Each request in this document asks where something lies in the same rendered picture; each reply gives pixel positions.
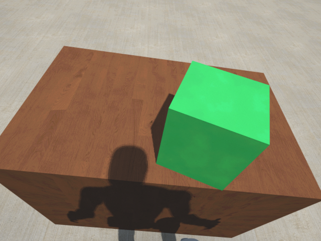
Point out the pedestal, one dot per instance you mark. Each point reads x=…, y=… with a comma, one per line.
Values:
x=82, y=151

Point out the carton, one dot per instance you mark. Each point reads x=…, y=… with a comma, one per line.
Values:
x=217, y=124

